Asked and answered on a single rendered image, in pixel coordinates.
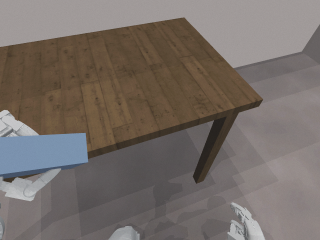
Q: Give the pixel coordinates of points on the table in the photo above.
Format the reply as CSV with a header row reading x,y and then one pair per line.
x,y
124,86

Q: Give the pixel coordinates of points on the robot left thigh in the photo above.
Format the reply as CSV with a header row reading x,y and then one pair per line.
x,y
125,233

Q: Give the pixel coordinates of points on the sponge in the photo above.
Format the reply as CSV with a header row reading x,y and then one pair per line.
x,y
35,154

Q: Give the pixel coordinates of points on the left robot hand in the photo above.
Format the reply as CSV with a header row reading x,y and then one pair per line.
x,y
21,188

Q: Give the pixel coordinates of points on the right robot hand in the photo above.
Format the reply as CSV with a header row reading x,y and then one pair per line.
x,y
249,231

